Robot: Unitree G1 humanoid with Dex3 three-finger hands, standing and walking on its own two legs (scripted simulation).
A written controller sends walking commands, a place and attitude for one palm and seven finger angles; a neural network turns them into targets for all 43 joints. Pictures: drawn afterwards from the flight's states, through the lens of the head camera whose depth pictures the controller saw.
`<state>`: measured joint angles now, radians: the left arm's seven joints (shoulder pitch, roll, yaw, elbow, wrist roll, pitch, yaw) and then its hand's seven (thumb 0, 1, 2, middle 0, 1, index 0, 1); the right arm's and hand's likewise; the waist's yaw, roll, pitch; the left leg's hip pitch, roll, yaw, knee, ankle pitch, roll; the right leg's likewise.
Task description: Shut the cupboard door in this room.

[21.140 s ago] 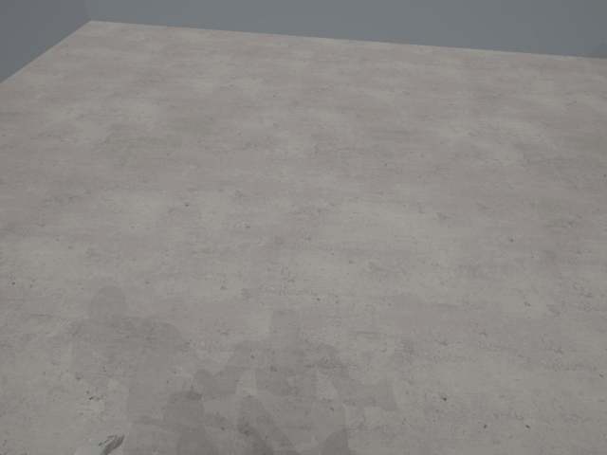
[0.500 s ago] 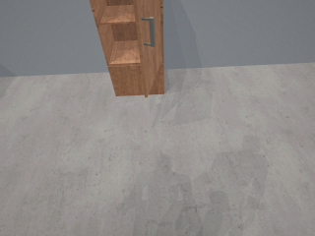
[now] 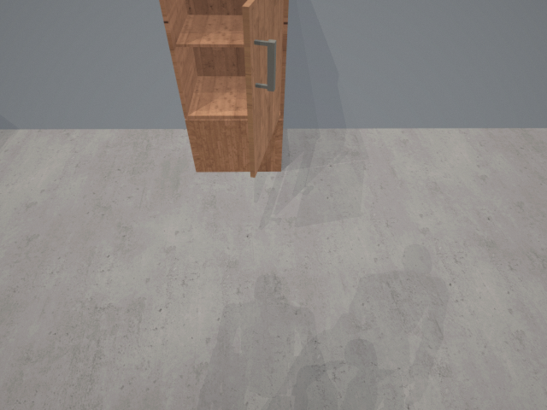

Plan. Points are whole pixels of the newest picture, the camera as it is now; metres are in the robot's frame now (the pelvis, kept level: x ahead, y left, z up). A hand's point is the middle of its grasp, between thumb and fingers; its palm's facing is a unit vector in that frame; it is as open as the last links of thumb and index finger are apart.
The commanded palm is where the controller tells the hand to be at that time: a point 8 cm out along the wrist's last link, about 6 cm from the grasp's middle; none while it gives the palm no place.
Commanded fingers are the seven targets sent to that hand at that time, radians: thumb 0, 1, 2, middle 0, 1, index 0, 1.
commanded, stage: look at it before walking up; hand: left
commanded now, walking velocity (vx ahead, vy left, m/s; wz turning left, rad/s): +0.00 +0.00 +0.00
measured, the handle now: (264, 65) +1.01 +0.10 +0.02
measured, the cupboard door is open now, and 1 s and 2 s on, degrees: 75 75 75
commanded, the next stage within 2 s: walk around to get in front in 0.20 s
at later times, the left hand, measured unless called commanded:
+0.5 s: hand out of the picture +0.01 +0.18 -0.19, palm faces -0.03 -0.98 -0.19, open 7.4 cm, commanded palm none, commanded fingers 0.00 0.90 0.90 -0.20 -0.30 -0.20 -0.30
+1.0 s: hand out of the picture +0.12 +0.15 -0.16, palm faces -0.26 -0.93 -0.27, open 7.4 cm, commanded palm none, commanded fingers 0.00 0.90 0.90 -0.20 -0.30 -0.20 -0.30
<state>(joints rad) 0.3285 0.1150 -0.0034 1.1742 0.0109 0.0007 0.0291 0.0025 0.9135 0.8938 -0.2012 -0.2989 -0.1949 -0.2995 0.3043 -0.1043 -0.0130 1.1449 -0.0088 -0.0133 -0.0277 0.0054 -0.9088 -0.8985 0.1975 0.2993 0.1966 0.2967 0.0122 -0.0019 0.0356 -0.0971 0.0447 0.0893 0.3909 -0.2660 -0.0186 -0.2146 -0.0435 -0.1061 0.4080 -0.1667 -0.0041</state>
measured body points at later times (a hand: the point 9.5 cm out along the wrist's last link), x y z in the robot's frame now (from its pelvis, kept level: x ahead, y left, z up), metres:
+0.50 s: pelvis +0.01 +0.00 -0.01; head +0.03 +0.00 +0.44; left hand +0.01 +0.23 -0.17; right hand -0.01 -0.20 -0.17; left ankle -0.03 +0.12 -0.74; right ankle +0.03 -0.11 -0.74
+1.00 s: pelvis +0.02 -0.03 +0.00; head +0.07 -0.08 +0.44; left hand +0.14 +0.19 -0.14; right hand +0.07 -0.33 -0.15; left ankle +0.04 +0.16 -0.65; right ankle +0.02 -0.10 -0.74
